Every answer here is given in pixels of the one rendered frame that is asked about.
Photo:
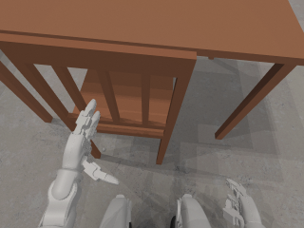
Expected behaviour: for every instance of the chair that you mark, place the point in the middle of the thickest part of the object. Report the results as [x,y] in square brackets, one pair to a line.
[132,85]

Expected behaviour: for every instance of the left robot thigh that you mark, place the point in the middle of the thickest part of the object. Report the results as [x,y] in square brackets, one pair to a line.
[117,214]

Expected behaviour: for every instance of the table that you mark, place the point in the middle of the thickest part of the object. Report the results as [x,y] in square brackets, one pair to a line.
[264,31]

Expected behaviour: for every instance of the left robot hand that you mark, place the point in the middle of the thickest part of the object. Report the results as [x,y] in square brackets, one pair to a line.
[78,143]

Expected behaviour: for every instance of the right robot hand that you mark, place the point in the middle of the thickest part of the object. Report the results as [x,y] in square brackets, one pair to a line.
[244,211]

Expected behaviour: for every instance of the right robot shin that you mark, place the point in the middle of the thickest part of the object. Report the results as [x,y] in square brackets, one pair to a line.
[179,225]

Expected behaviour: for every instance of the left robot forearm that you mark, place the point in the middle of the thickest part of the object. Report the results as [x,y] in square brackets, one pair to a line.
[62,198]

